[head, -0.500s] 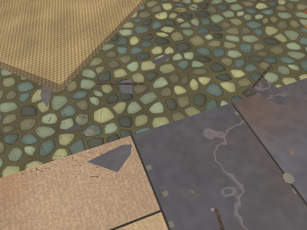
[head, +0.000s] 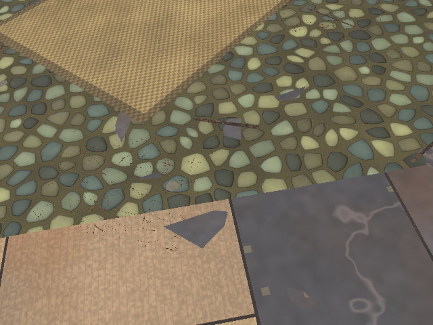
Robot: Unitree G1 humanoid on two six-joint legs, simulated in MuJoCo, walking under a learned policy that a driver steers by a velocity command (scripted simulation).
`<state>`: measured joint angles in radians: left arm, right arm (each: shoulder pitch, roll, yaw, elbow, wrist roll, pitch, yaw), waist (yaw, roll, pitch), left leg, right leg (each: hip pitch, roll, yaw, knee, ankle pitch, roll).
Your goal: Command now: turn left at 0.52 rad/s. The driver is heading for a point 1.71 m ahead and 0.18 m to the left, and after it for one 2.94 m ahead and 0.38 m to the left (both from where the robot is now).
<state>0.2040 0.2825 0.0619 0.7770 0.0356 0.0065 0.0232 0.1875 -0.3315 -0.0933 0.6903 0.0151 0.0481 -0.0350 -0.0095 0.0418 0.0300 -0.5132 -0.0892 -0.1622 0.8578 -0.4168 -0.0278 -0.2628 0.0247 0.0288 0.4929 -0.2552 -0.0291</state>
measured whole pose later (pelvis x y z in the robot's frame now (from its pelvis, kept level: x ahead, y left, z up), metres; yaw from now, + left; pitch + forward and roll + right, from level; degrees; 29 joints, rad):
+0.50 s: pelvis -0.01 +0.04 +0.00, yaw +17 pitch +2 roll -1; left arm 0.15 0.35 0.09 0.77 0.00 0.02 0.03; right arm 0.16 -0.30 -0.07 0.60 0.00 0.03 0.00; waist 0.01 -0.04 0.06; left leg -0.28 -0.03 -0.01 0.50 -0.25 0.04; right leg -0.48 -0.04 -0.01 1.08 -0.50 0.07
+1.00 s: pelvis +0.02 +0.03 +0.00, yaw +21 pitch -1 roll +0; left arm 0.18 0.25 0.03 0.81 0.01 -0.02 0.01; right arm 0.19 -0.25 -0.03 0.77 -0.01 0.03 -0.01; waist 0.00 0.02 0.02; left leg -0.22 -0.04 -0.06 0.53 -0.30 0.02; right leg -0.22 -0.01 0.01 0.53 -0.29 0.01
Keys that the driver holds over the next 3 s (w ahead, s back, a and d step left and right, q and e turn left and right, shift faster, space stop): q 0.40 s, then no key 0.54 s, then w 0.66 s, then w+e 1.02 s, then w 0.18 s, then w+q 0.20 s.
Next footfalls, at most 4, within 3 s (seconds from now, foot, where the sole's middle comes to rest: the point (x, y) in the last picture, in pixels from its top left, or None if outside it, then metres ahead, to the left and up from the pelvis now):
0.38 left None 0.01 0.15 -0.78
0.78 right None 0.10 -0.08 -0.78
1.60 right None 0.44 0.06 -0.78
2.10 left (132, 275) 0.64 0.34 -0.78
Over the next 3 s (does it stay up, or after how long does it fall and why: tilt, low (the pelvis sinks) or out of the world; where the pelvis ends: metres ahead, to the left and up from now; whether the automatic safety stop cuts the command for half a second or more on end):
stays up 0.96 0.12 0.01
